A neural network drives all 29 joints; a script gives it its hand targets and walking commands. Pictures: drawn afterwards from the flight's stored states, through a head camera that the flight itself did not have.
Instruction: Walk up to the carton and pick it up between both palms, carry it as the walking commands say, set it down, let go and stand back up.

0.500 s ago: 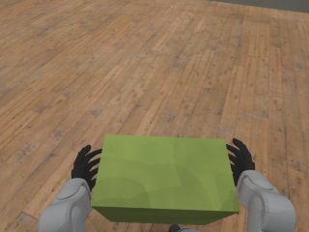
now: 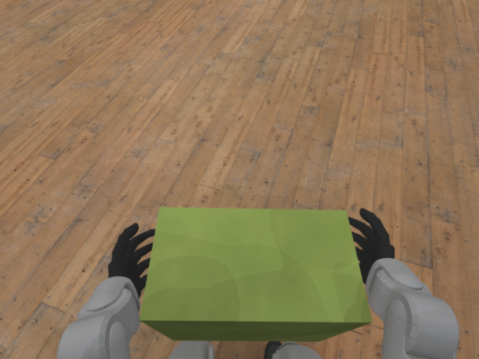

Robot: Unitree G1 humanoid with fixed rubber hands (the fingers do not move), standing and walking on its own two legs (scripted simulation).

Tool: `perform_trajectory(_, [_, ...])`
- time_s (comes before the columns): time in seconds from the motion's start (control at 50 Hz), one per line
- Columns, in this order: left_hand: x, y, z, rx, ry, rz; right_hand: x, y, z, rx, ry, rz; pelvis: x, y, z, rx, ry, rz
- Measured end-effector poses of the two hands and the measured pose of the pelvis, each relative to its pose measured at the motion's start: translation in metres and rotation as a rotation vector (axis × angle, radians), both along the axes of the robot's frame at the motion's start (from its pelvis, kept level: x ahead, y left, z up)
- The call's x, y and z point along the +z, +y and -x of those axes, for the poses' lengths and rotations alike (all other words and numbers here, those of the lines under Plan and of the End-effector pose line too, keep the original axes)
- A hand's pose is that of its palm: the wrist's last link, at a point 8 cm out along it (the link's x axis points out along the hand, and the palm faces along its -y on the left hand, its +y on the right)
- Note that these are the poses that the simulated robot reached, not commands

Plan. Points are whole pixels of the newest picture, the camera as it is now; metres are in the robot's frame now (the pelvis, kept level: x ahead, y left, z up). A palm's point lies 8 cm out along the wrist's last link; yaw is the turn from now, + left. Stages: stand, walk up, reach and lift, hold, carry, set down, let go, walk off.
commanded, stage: carry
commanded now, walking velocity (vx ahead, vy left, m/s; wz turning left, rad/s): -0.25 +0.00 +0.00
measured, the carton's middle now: (249, 283) +0.23 +0.00 +0.00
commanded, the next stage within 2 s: none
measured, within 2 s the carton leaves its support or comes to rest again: neither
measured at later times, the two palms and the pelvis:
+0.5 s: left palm out of the picture +0.08 +0.18 +0.09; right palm out of the picture +0.08 -0.17 +0.10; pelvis -0.14 +0.00 +0.00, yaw -3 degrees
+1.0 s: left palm out of the picture -0.14 +0.19 +0.06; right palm out of the picture -0.12 -0.15 +0.08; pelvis -0.34 +0.01 +0.00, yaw -1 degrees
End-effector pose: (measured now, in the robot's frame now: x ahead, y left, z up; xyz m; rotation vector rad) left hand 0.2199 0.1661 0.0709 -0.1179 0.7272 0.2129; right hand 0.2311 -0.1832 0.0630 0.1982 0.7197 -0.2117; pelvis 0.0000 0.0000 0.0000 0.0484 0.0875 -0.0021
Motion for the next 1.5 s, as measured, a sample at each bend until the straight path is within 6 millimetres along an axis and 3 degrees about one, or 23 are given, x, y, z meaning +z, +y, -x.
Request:
perform_trajectory(0.14, [0.012,0.018,0.035,0.004,-0.092,-0.007,0.011,0.018,0.032,0.021,-0.094,0.017,-0.005,0.014,0.043,0.005,0.035,0.009])
perform_trajectory(0.24, [-0.001,0.036,0.086,0.044,-0.041,0.048,0.012,0.037,0.074,0.038,-0.043,0.045,-0.002,0.025,0.073,0.009,-0.003,0.020])
perform_trajectory(0.34, [0.005,0.042,0.127,0.080,-0.019,0.086,0.020,0.043,0.114,0.046,-0.017,0.053,0.008,0.023,0.093,0.006,-0.035,0.082])
perform_trajectory(0.46, [0.017,0.021,0.135,0.007,-0.106,0.063,0.038,0.021,0.136,0.032,-0.103,0.103,0.004,0.010,0.129,-0.028,-0.011,0.081])
perform_trajectory(0.54, [0.017,-0.006,0.146,-0.052,-0.111,0.019,0.025,-0.006,0.163,-0.005,-0.106,0.087,-0.005,-0.005,0.156,-0.059,0.000,0.064])
perform_trajectory(0.6, [0.009,-0.028,0.165,-0.092,-0.056,0.003,0.011,-0.028,0.195,-0.031,-0.050,0.080,-0.005,-0.010,0.180,-0.050,-0.026,0.070])
perform_trajectory(0.72, [0.000,-0.035,0.220,-0.106,0.013,-0.006,0.002,-0.034,0.254,-0.079,0.014,0.025,0.001,-0.011,0.228,-0.052,-0.026,0.029])
perform_trajectory(0.88, [-0.008,0.007,0.294,-0.007,-0.067,0.049,0.013,0.007,0.295,0.007,-0.066,0.071,-0.010,0.004,0.298,-0.018,-0.011,0.034])
perform_trajectory(0.94, [-0.012,0.021,0.331,0.041,-0.035,0.081,0.014,0.022,0.320,0.040,-0.034,0.086,-0.005,0.007,0.320,-0.021,-0.027,0.070])
perform_trajectory(1.02, [-0.006,0.027,0.371,0.073,-0.018,0.101,0.019,0.028,0.357,0.062,-0.015,0.098,0.003,0.007,0.348,-0.022,-0.036,0.103])
perform_trajectory(1.12, [0.005,0.014,0.396,0.025,-0.082,0.094,0.030,0.014,0.397,0.029,-0.079,0.111,0.001,0.002,0.390,-0.044,-0.022,0.099])
perform_trajectory(1.22, [0.007,-0.018,0.423,-0.052,-0.109,0.055,0.019,-0.018,0.449,-0.033,-0.101,0.092,-0.010,-0.014,0.438,-0.065,-0.008,0.082])
perform_trajectory(1.34, [-0.004,-0.052,0.487,-0.126,0.006,0.003,-0.002,-0.051,0.530,-0.079,0.013,0.058,-0.004,-0.025,0.491,-0.056,-0.062,0.060])
perform_trajectory(1.4, [0.000,-0.053,0.519,-0.113,0.024,-0.004,0.002,-0.052,0.556,-0.090,0.028,0.021,0.002,-0.027,0.516,-0.057,-0.059,0.029])
perform_trajectory(1.5, [0.015,-0.035,0.558,-0.053,-0.054,-0.009,0.015,-0.035,0.574,-0.032,-0.050,0.017,0.003,-0.024,0.562,-0.034,-0.025,0.017])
